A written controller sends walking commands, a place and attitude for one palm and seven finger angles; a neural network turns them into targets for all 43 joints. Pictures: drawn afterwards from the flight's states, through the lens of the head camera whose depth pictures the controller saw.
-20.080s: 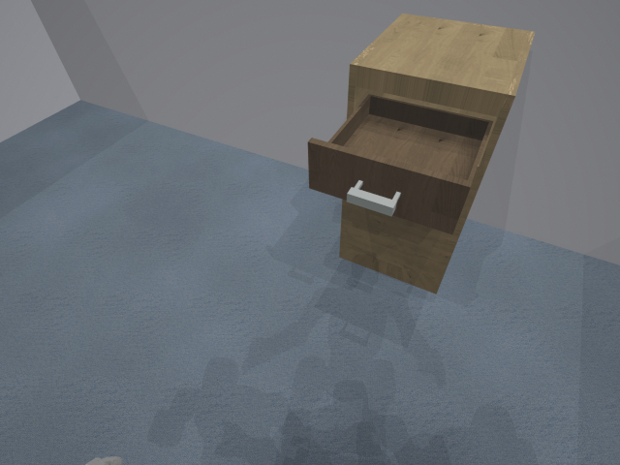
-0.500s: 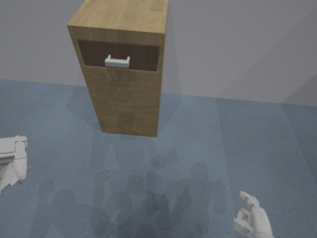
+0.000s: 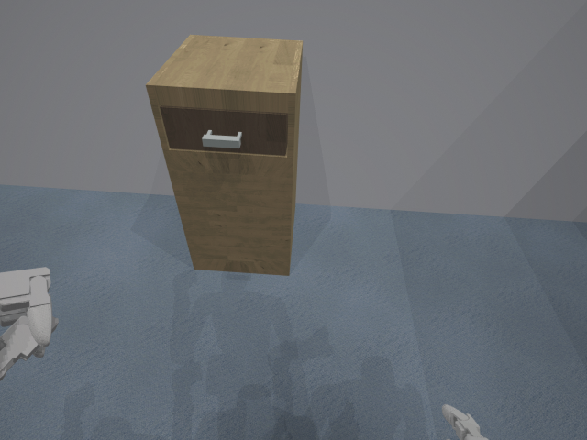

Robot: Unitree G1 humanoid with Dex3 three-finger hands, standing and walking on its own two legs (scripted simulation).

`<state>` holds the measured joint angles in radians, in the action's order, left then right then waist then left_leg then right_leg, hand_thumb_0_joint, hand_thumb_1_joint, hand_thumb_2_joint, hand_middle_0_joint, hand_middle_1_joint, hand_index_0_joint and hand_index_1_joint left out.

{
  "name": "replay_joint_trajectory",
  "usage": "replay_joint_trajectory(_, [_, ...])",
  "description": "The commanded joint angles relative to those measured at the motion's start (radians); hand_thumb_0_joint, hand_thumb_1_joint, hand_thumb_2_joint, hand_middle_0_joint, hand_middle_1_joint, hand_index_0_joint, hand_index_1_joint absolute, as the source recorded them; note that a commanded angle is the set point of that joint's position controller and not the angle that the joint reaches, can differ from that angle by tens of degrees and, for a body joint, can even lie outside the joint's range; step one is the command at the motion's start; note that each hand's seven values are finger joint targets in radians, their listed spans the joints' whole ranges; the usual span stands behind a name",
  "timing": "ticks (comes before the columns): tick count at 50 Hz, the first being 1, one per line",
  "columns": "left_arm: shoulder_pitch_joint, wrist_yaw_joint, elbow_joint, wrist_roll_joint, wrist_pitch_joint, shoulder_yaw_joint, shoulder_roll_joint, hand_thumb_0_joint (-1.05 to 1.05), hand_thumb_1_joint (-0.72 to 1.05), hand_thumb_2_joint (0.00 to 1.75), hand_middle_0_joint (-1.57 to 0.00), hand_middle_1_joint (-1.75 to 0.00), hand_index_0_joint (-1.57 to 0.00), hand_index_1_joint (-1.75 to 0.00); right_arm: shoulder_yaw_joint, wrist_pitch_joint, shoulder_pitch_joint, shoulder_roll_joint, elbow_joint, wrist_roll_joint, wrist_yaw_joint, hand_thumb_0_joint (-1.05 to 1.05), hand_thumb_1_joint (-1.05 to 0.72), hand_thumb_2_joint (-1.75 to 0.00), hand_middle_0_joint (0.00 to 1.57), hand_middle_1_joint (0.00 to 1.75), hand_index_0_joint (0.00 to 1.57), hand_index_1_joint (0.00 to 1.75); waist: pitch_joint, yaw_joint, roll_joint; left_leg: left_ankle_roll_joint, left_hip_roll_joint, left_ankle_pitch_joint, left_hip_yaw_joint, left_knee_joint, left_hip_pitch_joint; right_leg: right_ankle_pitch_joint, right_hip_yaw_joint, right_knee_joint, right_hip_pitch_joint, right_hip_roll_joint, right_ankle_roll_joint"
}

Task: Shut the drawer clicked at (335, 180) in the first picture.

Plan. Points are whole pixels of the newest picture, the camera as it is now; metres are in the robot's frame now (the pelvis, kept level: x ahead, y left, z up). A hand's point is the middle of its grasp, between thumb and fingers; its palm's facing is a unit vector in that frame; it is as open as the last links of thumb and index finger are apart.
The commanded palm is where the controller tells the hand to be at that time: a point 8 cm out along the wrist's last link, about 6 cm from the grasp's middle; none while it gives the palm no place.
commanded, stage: stop stepping back and stand still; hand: left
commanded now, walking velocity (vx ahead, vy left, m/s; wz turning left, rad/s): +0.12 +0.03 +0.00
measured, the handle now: (223, 137) +0.94 +0.23 -0.08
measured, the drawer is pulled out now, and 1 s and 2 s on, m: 0.00 0.00 0.00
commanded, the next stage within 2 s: let the arm hang, fingers relaxed in 0.22 s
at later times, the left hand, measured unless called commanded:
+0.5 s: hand (126, 436) +0.16 +0.24 -0.08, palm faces +0.15 -0.94 -0.32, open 3.1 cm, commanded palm none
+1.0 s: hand out of the picture -0.06 +0.20 -0.16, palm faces +0.06 -0.97 -0.23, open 6.3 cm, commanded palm none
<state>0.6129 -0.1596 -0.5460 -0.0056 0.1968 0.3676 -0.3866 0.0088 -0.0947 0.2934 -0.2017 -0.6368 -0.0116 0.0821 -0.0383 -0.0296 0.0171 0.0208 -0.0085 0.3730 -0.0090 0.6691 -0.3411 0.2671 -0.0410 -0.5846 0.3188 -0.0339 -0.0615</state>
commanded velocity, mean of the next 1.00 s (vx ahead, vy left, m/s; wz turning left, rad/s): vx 0.01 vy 0.00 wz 0.00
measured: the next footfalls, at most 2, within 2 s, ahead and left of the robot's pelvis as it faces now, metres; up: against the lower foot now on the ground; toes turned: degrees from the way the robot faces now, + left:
none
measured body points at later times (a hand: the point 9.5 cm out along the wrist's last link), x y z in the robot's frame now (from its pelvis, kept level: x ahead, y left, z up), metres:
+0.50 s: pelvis -0.01 +0.01 -0.01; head -0.02 +0.00 +0.44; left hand +0.15 +0.29 -0.06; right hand +0.11 -0.22 -0.13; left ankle +0.00 +0.13 -0.73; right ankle +0.03 -0.08 -0.73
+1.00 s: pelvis -0.02 +0.02 +0.01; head +0.00 +0.01 +0.46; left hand -0.06 +0.25 -0.14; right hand -0.05 -0.19 -0.15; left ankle +0.00 +0.13 -0.73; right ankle +0.03 -0.08 -0.73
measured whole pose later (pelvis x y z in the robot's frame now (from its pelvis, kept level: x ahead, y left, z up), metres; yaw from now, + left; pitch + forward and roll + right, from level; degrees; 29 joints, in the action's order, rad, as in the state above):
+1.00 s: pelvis -0.02 +0.02 +0.01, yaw +1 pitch -2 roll +0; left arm 0.33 -0.03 1.15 0.01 -0.01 0.01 -0.16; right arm 0.00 0.02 0.36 -0.14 -1.11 -0.02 0.02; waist 0.05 0.00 -0.02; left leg 0.01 -0.02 0.20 -0.06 0.44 -0.21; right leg 0.16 -0.05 -0.42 0.24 -0.01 -0.03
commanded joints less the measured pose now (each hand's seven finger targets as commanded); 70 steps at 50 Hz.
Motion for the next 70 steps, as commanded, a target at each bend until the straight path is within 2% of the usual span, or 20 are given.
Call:
replay_joint_trajectory(1, [-0.102,-0.017,-0.154,-0.01,0.067,0.096,-0.147,0.0,0.9,0.9,-1.4,-1.6,-1.4,-1.6,-0.055,-0.047,-0.123,-0.117,0.131,-0.005,-0.004,0.0,-0.9,-0.9,0.2,0.3,0.2,0.3,0.027,-0.002,0.109,0.003,-0.011,0.053,0.015,0.301,-0.137,0.457,0.466,0.406,0.057,0.345,-0.126])
replay_joint_trajectory(4, [-0.071,-0.017,-0.15,-0.011,0.065,0.078,-0.132,0.0,0.9,0.9,-1.4,-1.6,-1.4,-1.6,-0.04,-0.047,-0.134,-0.101,0.143,0.001,0.009,0.0,-0.9,-0.9,0.2,0.3,0.2,0.3,0.034,-0.002,0.127,0.024,-0.025,0.025,-0.03,-0.016,0.1,0.463,0.275,0.352,0.196,0.26,-0.067])
replay_joint_trajectory(5, [-0.077,-0.019,-0.177,-0.01,0.07,0.075,-0.13,0.0,0.9,0.9,-1.4,-1.6,-1.4,-1.6,-0.036,-0.053,-0.133,-0.108,0.144,-0.001,0.015,0.0,-0.9,-0.9,0.2,0.3,0.2,0.3,0.041,-0.004,0.046,0.031,-0.016,0.035,-0.041,-0.134,0.149,0.444,0.232,0.301,0.197,0.224,-0.047])
replay_joint_trajectory(6, [-0.076,-0.019,-0.211,-0.012,0.074,0.073,-0.13,0.0,0.9,0.9,-1.4,-1.6,-1.4,-1.6,-0.039,-0.062,-0.14,-0.121,0.157,-0.004,0.023,0.0,-0.9,-0.9,0.2,0.3,0.2,0.3,0.051,-0.002,-0.067,0.051,-0.056,0.099,0.033,-0.273,0.143,0.379,0.181,0.191,0.168,0.172,-0.018])
replay_joint_trajectory(7, [-0.083,-0.02,-0.263,-0.012,0.086,0.077,-0.133,0.0,0.9,0.9,-1.4,-1.6,-1.4,-1.6,-0.039,-0.069,-0.143,-0.144,0.17,-0.009,0.021,0.0,-0.9,-0.9,0.2,0.3,0.2,0.3,0.063,0.003,-0.243,0.098,-0.166,0.201,0.23,-0.38,0.122,0.272,0.124,0.011,0.177,0.074,0.023])
replay_joint_trajectory(8, [-0.072,-0.019,-0.312,0.003,0.088,0.093,-0.151,0.0,0.9,0.9,-1.4,-1.6,-1.4,-1.6,-0.042,-0.07,-0.132,-0.138,0.17,-0.004,0.015,0.0,-0.9,-0.9,0.2,0.3,0.2,0.3,-0.03,0.019,-0.291,0.129,-0.239,0.161,0.296,-0.409,0.115,0.167,0.005,-0.179,0.107,0.009,0.063])
replay_joint_trajectory(9, [-0.079,-0.021,-0.293,-0.005,0.085,0.116,-0.161,0.0,0.9,0.9,-1.4,-1.6,-1.4,-1.6,-0.036,-0.079,-0.131,-0.11,0.168,0.005,0.012,0.0,-0.9,-0.9,0.2,0.3,0.2,0.3,0.008,0.005,-0.271,0.148,-0.281,0.233,0.365,-0.466,0.034,0.181,0.022,-0.252,0.106,0.022,0.072])
replay_joint_trajectory(13, [-0.04,-0.02,-0.188,0.005,0.061,0.1,-0.134,0.0,0.9,0.9,-1.4,-1.6,-1.4,-1.6,-0.031,-0.085,-0.149,-0.116,0.158,0.011,0.002,0.0,-0.9,-0.9,0.2,0.3,0.2,0.3,0.079,0.025,-0.124,0.076,-0.176,0.118,0.129,-0.326,-0.142,0.041,0.031,0.06,-0.133,0.047,0.067])
replay_joint_trajectory(15, [-0.079,-0.012,-0.17,-0.007,0.07,0.108,-0.152,0.0,0.9,0.9,-1.4,-1.6,-1.4,-1.6,-0.042,-0.076,-0.155,-0.116,0.161,0.005,-0.003,0.0,-0.9,-0.9,0.2,0.3,0.2,0.3,0.09,0.006,0.057,0.016,-0.034,0.048,0.016,-0.116,-0.089,0.116,0.269,0.272,-0.029,0.166,-0.004])
replay_joint_trajectory(16, [-0.177,0.137,0.646,0.064,-0.091,-0.282,-0.042,0.0,0.9,0.9,-1.4,-1.6,-1.4,-1.6,-0.098,-0.114,-0.158,-0.207,-0.085,0.001,-0.082,0.0,-0.9,-0.9,0.2,0.3,0.2,0.3,0.031,-0.031,0.153,-0.007,-0.05,0.012,0.002,0.103,-0.047,-0.153,0.283,0.194,0.081,0.317,-0.038])
replay_joint_trajectory(18, [-0.195,0.148,0.69,0.049,-0.181,-0.247,0.065,0.0,0.9,0.9,-1.32,-1.51,-1.32,-1.51,-0.066,0.019,0.011,-0.093,-0.077,0.001,-0.092,0.0,-0.9,-0.9,0.2,0.3,0.2,0.3,-0.033,-0.023,0.183,-0.018,-0.032,-0.069,0.021,0.065,0.001,-0.274,0.184,0.129,0.03,0.259,-0.053])
replay_joint_trajectory(20, [-0.243,0.145,0.792,0.046,-0.188,-0.272,0.071,0.0,0.9,0.9,-1.24,-1.43,-1.24,-1.43,-0.054,0.053,-0.002,-0.094,-0.074,-0.01,-0.091,0.0,-0.9,-0.9,0.2,0.3,0.2,0.3,-0.011,-0.005,0.248,-0.004,-0.011,-0.09,0.015,0.016,0.003,-0.333,0.143,0.122,-0.01,0.229,-0.041])
replay_joint_trajectory(22, [-0.273,0.141,0.913,0.042,-0.194,-0.285,0.059,0.0,0.9,0.9,-1.16,-1.34,-1.16,-1.34,-0.056,0.067,-0.02,-0.117,-0.089,-0.022,-0.091,0.0,-0.9,-0.9,0.2,0.3,0.2,0.3,-0.014,0.01,0.167,0.015,-0.038,-0.272,0.044,-0.088,0.064,-0.354,0.124,0.077,-0.029,0.188,-0.011])
replay_joint_trajectory(24, [-0.316,0.141,1.044,0.036,-0.2,-0.293,0.051,0.0,0.9,0.9,-1.08,-1.25,-1.08,-1.25,-0.049,0.073,-0.045,-0.115,-0.122,-0.024,-0.083,0.0,-0.9,-0.9,0.2,0.3,0.2,0.3,-0.009,0.02,-0.005,0.022,-0.079,-0.394,0.071,-0.161,0.08,-0.33,0.094,0.062,-0.064,0.148,0.024])
replay_joint_trajectory(26, [-0.346,0.14,1.175,0.029,-0.206,-0.306,0.049,0.0,0.9,0.9,-1.0,-1.17,-1.0,-1.17,-0.037,0.082,-0.077,-0.122,-0.159,-0.021,-0.077,0.0,-0.9,-0.9,0.2,0.3,0.2,0.3,0.05,0.036,-0.11,0.035,-0.115,-0.297,0.112,-0.27,0.016,-0.106,0.076,0.094,-0.085,0.102,0.033])
replay_joint_trajectory(29, [-0.323,0.143,1.349,0.024,-0.2,-0.321,0.063,0.0,0.9,0.9,-0.88,-1.04,-0.88,-1.04,-0.028,0.088,-0.068,-0.107,-0.228,-0.015,-0.067,0.0,-0.9,-0.9,0.2,0.3,0.2,0.3,0.064,0.043,-0.134,0.025,-0.1,-0.108,0.087,-0.324,0.016,-0.031,0.104,0.183,-0.115,0.102,0.017])
replay_joint_trajectory(30, [-0.304,0.139,1.377,0.024,-0.197,-0.311,0.088,0.0,0.9,0.9,-0.84,-0.99,-0.84,-0.99,-0.033,0.093,-0.049,-0.088,-0.246,-0.02,-0.064,0.0,-0.9,-0.9,0.2,0.3,0.2,0.3,0.044,0.042,-0.205,0.022,-0.094,-0.049,0.075,-0.333,0.025,-0.007,0.101,0.207,-0.12,0.104,0.012])
replay_joint_trajectory(37, [-0.304,0.139,1.54,0.019,-0.188,-0.333,0.076,0.0,0.9,0.9,-0.56,-0.69,-0.56,-0.69,-0.037,0.101,0.072,-0.066,-0.354,-0.009,-0.06,0.0,-0.9,-0.9,0.2,0.3,0.2,0.3,0.055,0.02,-0.029,0.021,-0.087,-0.063,0.05,-0.324,0.105,0.04,0.11,0.288,-0.075,0.124,0.005])
replay_joint_trajectory(46, [-0.257,0.126,1.648,0.017,-0.188,-0.343,0.106,0.0,0.9,0.9,-0.2,-0.3,-0.2,-0.3,-0.033,0.101,0.131,-0.031,-0.444,-0.003,-0.052,0.0,-0.9,-0.9,0.2,0.3,0.2,0.3,0.119,0.021,-0.027,0.02,-0.089,-0.091,0.035,-0.337,0.121,0.042,0.108,0.29,-0.038,0.121,0.004])
replay_joint_trajectory(70, [-0.282,0.12,1.637,0.019,-0.181,-0.325,0.144,0.0,0.9,0.9,-0.2,-0.3,-0.2,-0.3,-0.045,0.094,0.144,0.011,-0.465,-0.008,-0.047,0.0,-0.9,-0.9,0.2,0.3,0.2,0.3,0.134,0.017,-0.017,0.016,-0.083,-0.113,0.024,-0.325,0.119,0.029,0.118,0.284,-0.031,0.12,0.003])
